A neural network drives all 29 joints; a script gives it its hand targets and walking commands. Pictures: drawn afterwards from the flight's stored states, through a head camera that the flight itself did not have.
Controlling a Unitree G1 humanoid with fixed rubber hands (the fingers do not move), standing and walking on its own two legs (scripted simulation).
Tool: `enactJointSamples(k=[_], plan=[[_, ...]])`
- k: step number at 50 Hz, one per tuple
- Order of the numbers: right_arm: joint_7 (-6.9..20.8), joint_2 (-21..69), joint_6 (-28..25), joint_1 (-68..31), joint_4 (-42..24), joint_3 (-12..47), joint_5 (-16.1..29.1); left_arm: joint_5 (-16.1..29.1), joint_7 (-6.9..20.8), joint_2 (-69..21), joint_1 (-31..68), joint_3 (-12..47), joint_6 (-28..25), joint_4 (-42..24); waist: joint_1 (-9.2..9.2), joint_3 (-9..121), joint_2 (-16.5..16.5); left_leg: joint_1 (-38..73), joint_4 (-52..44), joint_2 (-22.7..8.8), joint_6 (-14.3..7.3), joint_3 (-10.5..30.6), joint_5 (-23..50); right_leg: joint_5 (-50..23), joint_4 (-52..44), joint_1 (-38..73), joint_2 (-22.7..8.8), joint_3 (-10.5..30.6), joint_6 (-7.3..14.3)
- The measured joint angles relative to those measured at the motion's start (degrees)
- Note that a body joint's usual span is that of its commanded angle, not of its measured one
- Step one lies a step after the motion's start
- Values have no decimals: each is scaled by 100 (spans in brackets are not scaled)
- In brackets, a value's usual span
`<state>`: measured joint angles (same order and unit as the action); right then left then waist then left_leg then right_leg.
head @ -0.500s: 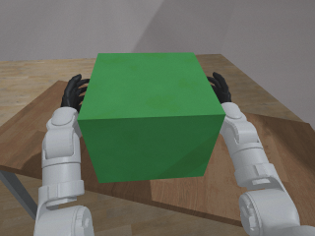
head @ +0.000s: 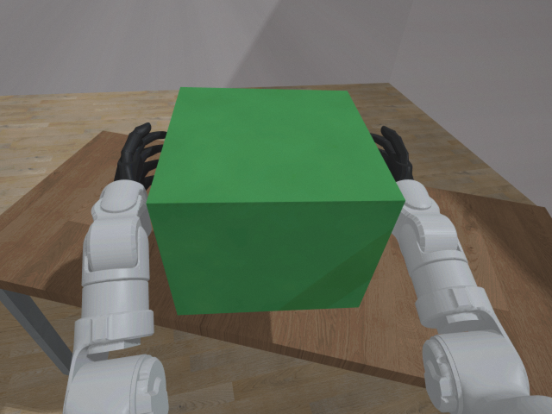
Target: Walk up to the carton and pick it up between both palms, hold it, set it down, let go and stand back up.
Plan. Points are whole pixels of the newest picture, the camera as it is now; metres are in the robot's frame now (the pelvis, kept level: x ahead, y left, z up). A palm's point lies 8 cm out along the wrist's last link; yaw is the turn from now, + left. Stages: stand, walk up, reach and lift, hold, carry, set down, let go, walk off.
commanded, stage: hold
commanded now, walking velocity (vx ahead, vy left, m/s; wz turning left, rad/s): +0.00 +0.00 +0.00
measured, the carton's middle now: (268, 195) +0.39 +0.00 +0.14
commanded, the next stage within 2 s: none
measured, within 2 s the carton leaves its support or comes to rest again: neither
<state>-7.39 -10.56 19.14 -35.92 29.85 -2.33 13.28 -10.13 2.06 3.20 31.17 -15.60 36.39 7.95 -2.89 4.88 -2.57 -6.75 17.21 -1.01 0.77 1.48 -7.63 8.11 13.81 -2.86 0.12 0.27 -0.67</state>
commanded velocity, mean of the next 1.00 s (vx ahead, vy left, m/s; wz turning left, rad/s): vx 0.00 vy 0.00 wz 0.00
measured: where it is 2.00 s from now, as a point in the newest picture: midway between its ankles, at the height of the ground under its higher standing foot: outside the picture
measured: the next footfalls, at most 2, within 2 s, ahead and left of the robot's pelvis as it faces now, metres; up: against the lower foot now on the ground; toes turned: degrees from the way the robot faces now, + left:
none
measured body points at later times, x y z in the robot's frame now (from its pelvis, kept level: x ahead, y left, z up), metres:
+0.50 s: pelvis +0.00 +0.00 +0.00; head -0.05 +0.02 +0.45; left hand +0.37 +0.18 +0.19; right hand +0.38 -0.18 +0.18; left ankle +0.02 +0.13 -0.75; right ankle +0.00 -0.13 -0.75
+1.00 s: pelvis +0.00 +0.00 +0.00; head -0.05 +0.03 +0.45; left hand +0.37 +0.19 +0.18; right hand +0.38 -0.18 +0.19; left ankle +0.02 +0.13 -0.75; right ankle +0.00 -0.13 -0.75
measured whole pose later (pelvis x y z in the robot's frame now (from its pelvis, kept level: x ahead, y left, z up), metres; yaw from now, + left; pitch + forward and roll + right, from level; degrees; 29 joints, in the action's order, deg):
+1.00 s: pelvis +0.00 +0.00 +0.00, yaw +1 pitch -4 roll -1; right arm -7.6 -10.0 21.0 -36.2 29.7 -2.2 13.2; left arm -11.0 3.6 3.4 30.4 -16.3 37.3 7.3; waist -4.1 3.7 -3.4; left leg -5.4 17.3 -0.9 1.1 2.6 -8.1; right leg 8.8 13.8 -1.0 0.2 -0.8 -0.3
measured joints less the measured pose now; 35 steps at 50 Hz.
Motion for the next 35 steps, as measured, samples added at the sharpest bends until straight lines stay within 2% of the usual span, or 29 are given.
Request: enactJointSamples(k=[12,19,27,35], plan=[[-9,149,111,-92,139,-33,-106,-41,180,65,-53,-120,66,36,-101,-76,-154,266,-10,1,52,140,-34,95,17,304,11,-138,53],[-9,136,69,-73,72,-107,-113,-54,171,110,60,-30,17,98,-141,-122,-77,100,-9,34,25,145,19,49,18,142,-21,-145,23],[-13,13,93,2,25,18,-24,-89,133,-10,-16,-44,29,43,-45,-108,28,98,-20,22,-4,36,-4,19,-15,107,-17,-37,-2],[-29,75,95,66,-95,12,-1,0,107,-15,-159,-76,17,-124,-29,-40,-37,131,25,0,23,64,-55,65,14,155,9,-63,27]])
